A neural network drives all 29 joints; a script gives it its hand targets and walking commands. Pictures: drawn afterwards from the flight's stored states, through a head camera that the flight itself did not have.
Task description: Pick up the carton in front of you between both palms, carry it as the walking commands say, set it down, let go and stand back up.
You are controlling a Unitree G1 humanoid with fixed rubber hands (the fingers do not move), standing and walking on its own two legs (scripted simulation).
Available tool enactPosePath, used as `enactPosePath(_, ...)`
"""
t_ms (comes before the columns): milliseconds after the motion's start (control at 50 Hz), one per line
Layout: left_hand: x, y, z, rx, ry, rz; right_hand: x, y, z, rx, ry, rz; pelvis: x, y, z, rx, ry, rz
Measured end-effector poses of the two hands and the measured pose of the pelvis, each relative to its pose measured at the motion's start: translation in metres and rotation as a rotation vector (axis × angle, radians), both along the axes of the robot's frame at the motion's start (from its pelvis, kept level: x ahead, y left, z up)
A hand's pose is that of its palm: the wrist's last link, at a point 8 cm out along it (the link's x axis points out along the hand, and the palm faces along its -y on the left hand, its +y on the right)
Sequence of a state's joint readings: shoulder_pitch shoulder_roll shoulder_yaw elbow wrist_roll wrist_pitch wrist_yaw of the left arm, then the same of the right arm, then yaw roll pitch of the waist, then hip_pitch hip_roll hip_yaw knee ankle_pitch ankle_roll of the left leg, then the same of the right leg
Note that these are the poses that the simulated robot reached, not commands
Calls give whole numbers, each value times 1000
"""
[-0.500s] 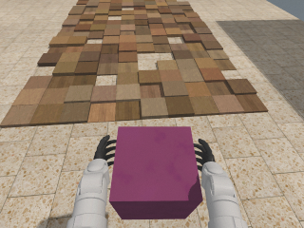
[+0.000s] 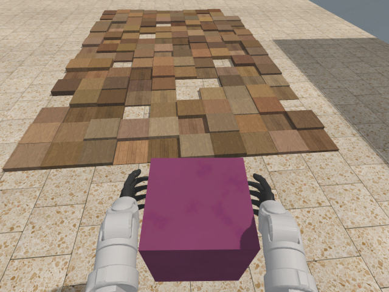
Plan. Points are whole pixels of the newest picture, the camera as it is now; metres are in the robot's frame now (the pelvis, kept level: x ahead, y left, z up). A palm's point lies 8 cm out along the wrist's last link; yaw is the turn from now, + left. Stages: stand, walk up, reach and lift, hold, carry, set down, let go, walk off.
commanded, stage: reach and lift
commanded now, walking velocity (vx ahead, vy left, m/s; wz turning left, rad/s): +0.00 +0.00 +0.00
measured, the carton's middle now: (197, 222) +0.31 +0.00 -0.05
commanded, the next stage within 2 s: hold in 0.60 s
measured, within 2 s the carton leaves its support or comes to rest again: neither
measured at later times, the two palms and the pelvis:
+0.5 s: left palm (128, 197) +0.31 +0.15 +0.04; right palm (266, 202) +0.31 -0.15 +0.04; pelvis +0.02 +0.00 +0.01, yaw +0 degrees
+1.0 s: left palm (124, 200) +0.30 +0.15 +0.06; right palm (269, 203) +0.29 -0.15 +0.06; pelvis +0.01 +0.00 +0.01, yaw +0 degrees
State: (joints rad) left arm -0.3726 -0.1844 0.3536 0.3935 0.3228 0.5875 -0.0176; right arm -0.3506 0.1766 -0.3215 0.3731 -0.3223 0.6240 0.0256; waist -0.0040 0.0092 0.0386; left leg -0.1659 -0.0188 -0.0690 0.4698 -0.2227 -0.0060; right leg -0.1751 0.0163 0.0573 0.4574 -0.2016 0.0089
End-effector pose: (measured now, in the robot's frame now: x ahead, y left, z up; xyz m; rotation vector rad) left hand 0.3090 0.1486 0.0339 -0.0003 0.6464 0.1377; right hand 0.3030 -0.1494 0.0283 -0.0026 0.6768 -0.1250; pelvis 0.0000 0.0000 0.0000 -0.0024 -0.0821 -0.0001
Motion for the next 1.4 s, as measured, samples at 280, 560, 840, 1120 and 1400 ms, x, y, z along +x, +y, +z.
enactPosePath(280, 6, -1, 7, 24, 4, -16, 6, -1, 7, -25, 4, 17, 14, -2, 5, 0, -5, 2)
enactPosePath(560, 5, 1, 12, 31, 6, -25, 4, 1, 13, -32, 5, 19, 20, 1, 7, -1, -19, 2)
enactPosePath(840, -8, 3, 28, 32, -11, -18, -6, 3, 29, -32, -12, 26, 15, 1, 7, -1, -56, 0)
enactPosePath(1120, -9, 2, 29, 16, -12, -4, -7, 2, 30, -15, -13, 14, 4, -1, 5, -1, -65, 2)
enactPosePath(1400, -6, 2, 28, 28, -8, -11, -3, 2, 29, -26, -9, 22, 11, -1, 6, -1, -61, 3)
